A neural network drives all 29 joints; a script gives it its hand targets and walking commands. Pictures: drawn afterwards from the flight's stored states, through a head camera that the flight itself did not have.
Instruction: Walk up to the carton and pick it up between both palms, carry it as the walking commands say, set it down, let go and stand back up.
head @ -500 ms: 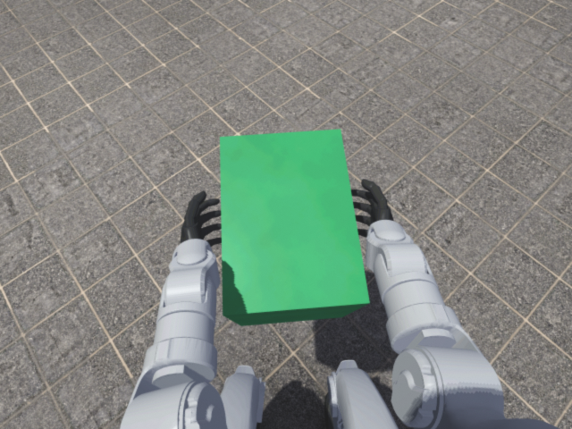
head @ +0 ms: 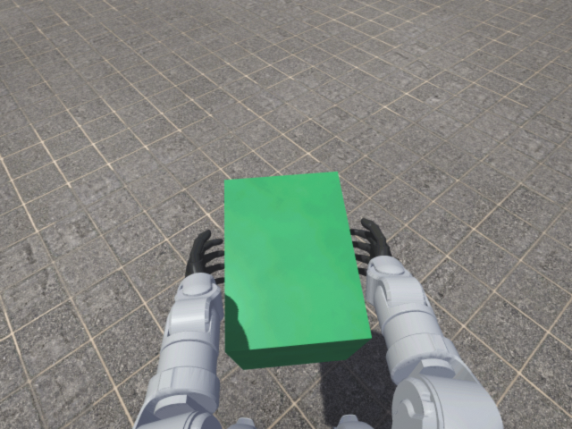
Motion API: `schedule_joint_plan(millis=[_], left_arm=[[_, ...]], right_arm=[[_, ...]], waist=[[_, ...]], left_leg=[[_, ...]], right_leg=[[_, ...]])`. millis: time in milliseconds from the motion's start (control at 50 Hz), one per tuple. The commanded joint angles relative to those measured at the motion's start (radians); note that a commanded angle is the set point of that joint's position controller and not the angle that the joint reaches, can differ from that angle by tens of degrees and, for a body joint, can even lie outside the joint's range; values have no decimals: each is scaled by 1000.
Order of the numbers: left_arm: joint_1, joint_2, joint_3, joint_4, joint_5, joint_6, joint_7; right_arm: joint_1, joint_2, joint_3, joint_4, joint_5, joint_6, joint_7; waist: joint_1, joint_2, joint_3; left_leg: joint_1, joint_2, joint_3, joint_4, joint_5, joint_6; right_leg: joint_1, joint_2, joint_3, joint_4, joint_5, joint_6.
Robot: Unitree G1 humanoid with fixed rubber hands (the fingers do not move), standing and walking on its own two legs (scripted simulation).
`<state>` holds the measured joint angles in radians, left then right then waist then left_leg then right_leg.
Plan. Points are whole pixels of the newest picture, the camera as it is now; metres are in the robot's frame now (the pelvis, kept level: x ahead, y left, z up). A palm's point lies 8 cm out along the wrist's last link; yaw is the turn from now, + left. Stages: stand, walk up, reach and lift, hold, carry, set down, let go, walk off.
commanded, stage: reach and lift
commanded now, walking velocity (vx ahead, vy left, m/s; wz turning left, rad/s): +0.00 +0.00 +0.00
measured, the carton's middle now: (288, 274) +0.39 +0.01 -0.08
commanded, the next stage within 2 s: hold in 1.88 s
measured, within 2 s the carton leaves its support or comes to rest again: neither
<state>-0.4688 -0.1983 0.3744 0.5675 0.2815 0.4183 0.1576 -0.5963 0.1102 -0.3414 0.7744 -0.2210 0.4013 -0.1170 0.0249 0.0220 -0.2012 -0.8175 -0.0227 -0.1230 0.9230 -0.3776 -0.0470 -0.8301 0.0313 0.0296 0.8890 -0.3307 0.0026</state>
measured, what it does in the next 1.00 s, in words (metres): stands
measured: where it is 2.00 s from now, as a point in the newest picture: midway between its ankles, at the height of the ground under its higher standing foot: outside the picture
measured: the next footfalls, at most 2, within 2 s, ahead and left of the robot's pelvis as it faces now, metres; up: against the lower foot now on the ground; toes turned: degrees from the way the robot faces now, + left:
none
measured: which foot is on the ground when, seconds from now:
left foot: down 0.00-1.00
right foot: down 0.00-1.00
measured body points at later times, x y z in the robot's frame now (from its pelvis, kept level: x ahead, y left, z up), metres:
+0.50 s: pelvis +0.01 -0.01 +0.03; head -0.01 -0.02 +0.48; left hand +0.34 +0.14 +0.06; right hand +0.36 -0.14 +0.06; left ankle +0.04 +0.14 -0.68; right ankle +0.05 -0.12 -0.68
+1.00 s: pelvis +0.00 +0.00 +0.04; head -0.07 -0.01 +0.48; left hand +0.33 +0.14 +0.11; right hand +0.34 -0.13 +0.10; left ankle +0.04 +0.14 -0.68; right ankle +0.05 -0.12 -0.68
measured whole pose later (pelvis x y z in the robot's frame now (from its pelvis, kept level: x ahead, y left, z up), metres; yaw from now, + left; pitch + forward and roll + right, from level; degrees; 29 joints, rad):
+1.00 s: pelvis +0.00 +0.00 +0.04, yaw +1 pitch -2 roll +0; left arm -0.53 -0.19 0.36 0.59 0.28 0.74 0.18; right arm -0.56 0.11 -0.32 0.73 -0.22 0.70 -0.14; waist 0.02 0.02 -0.16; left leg -0.30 -0.02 -0.13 0.62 -0.28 -0.04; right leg -0.32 0.01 0.03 0.61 -0.25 0.00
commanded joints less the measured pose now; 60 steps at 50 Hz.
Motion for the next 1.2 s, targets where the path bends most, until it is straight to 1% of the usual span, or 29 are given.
schedule_joint_plan(millis=[0, 40, 100, 140, 200, 220, 260, 280, 400, 420, 460, 480, 520, 580, 600, 620, 660, 680, 740, 760, 780, 800, 860, 880, 900, 920, 1040, 1100, 1180], left_arm=[[-642, -1100, -502, 113, -162, 11, -344], [-639, -1108, -516, 89, -169, 17, -350], [-675, -1110, -531, 54, -179, 27, -355], [-694, -1109, -564, -4, -202, 20, -354], [-650, -1111, -572, -9, -209, 33, -358], [-639, -1135, -576, 5, -216, 42, -363], [-661, -1134, -590, -25, -234, 47, -367], [-645, -1116, -594, -27, -240, 55, -370], [-632, -1084, -551, -8, -238, 104, -393], [-670, -1070, -550, -21, -252, 111, -395], [-653, -1064, -553, -34, -252, 125, -400], [-683, -1072, -571, -60, -273, 132, -403], [-689, -1054, -555, -53, -267, 151, -405], [-745, -1047, -559, -77, -289, 175, -409], [-740, -1028, -549, -68, -289, 186, -410], [-753, -1046, -553, -58, -287, 198, -409], [-758, -1035, -553, -64, -293, 212, -412], [-769, -1047, -554, -55, -302, 223, -411], [-787, -1059, -548, -38, -311, 250, -411], [-805, -1038, -511, -20, -291, 255, -408], [-801, -1053, -503, 9, -290, 265, -410], [-778, -1047, -470, 45, -272, 271, -410], [-776, -1060, -460, 56, -274, 278, -413], [-787, -1057, -461, 60, -280, 280, -415], [-797, -1066, -455, 78, -278, 282, -416], [-772, -1068, -419, 123, -263, 287, -415], [-758, -1054, -410, 101, -246, 277, -408], [-759, -1077, -456, 45, -265, 265, -404], [-690, -1083, -483, 23, -281, 265, -401]], right_arm=[[-541, 1131, 384, -31, 74, 10, 338], [-502, 1141, 385, -31, 68, 22, 340], [-511, 1133, 390, -50, 79, 29, 344], [-518, 1163, 427, -72, 113, 31, 352], [-509, 1165, 456, -117, 125, 42, 356], [-505, 1160, 461, -118, 124, 50, 355], [-537, 1174, 502, -168, 151, 58, 357], [-498, 1179, 498, -138, 153, 71, 356], [-486, 1207, 510, -133, 160, 132, 361], [-516, 1195, 505, -137, 171, 138, 361], [-483, 1226, 506, -127, 163, 159, 361], [-513, 1224, 527, -161, 184, 161, 360], [-511, 1227, 505, -132, 182, 181, 361], [-558, 1228, 505, -149, 199, 201, 365], [-545, 1226, 490, -124, 190, 215, 365], [-555, 1209, 479, -130, 185, 218, 364], [-580, 1215, 487, -149, 194, 229, 368], [-604, 1197, 483, -165, 204, 232, 371], [-629, 1184, 468, -166, 205, 256, 371], [-628, 1178, 435, -118, 185, 266, 374], [-641, 1153, 406, -117, 175, 265, 375], [-671, 1141, 400, -117, 171, 268, 376], [-716, 1136, 410, -152, 191, 269, 375], [-705, 1132, 397, -140, 183, 274, 375], [-728, 1115, 383, -144, 184, 271, 374], [-740, 1099, 358, -130, 177, 275, 372], [-717, 1110, 353, -128, 184, 274, 373], [-723, 1126, 399, -186, 213, 263, 372], [-669, 1142, 441, -226, 227, 266, 369]], waist=[[-46, 18, -294], [-54, 1, -316], [-60, 25, -335], [-35, 25, -404], [-25, 2, -419], [-40, -6, -425], [-31, -18, -449], [-22, -18, -437], [-3, -62, -348], [-7, -42, -325], [-2, -67, -333], [-11, -52, -349], [9, -56, -316], [-6, -48, -287], [-1, -69, -250], [-15, -46, -243], [0, -51, -249], [-17, -42, -232], [-25, -31, -205], [-17, -39, -159], [-39, -29, -136], [-27, -37, -106], [-32, -26, -130], [-36, -47, -138], [-43, -10, -132], [-50, -31, -92], [-32, -8, -145], [-27, -5, -219], [-17, -29, -275]], left_leg=[[288, -94, 54, -266, 82, 30], [329, -93, 58, -283, 119, 30], [360, -88, 54, -307, 151, 24], [413, -84, 56, -317, 210, 26], [447, -85, 55, -331, 278, 24], [460, -86, 54, -341, 282, 24], [491, -86, 52, -348, 292, 26], [495, -85, 56, -355, 300, 27], [518, -86, 67, -393, 238, 40], [501, -85, 69, -404, 217, 38], [532, -89, 72, -407, 242, 40], [544, -90, 74, -411, 253, 37], [540, -88, 77, -423, 236, 40], [583, -85, 67, -440, 200, 38], [581, -82, 66, -442, 186, 42], [589, -84, 68, -451, 186, 36], [600, -82, 64, -457, 185, 36], [613, -79, 62, -464, 166, 32], [625, -79, 58, -482, 156, 30], [599, -75, 58, -484, 113, 30], [590, -75, 63, -493, 90, 26], [575, -75, 63, -496, 69, 29], [589, -81, 69, -508, 89, 26], [597, -77, 61, -507, 104, 28], [580, -77, 65, -512, 79, 22], [562, -70, 61, -519, 49, 28], [588, -71, 59, -519, 132, 24], [616, -73, 54, -513, 206, 23], [671, -71, 49, -502, 304, 21]], right_leg=[[453, 81, 38, -207, 97, -22], [490, 83, 35, -223, 133, -20], [529, 78, 31, -239, 164, -24], [571, 76, 34, -247, 221, -17], [628, 74, 34, -267, 291, -10], [639, 73, 31, -276, 292, -9], [667, 69, 32, -285, 302, -3], [675, 65, 40, -297, 313, -1], [697, 49, 42, -350, 255, 13], [709, 46, 46, -357, 241, 11], [726, 42, 50, -367, 270, 13], [746, 43, 43, -366, 287, 15], [747, 37, 45, -383, 264, 13], [746, 34, 46, -400, 209, 7], [726, 33, 43, -406, 183, 9], [734, 34, 36, -408, 185, 6], [751, 33, 39, -415, 179, 4], [752, 34, 30, -417, 154, 1], [768, 37, 19, -428, 145, -1], [739, 34, 25, -429, 97, -5], [741, 35, 23, -437, 79, -8], [738, 33, 23, -435, 56, -8], [781, 38, 23, -445, 81, -4], [775, 38, 23, -443, 99, -2], [778, 36, 25, -444, 83, -8], [772, 37, 21, -445, 56, -5], [794, 39, 20, -439, 152, -4], [829, 44, 19, -429, 239, 2], [846, 47, 23, -431, 330, 9]])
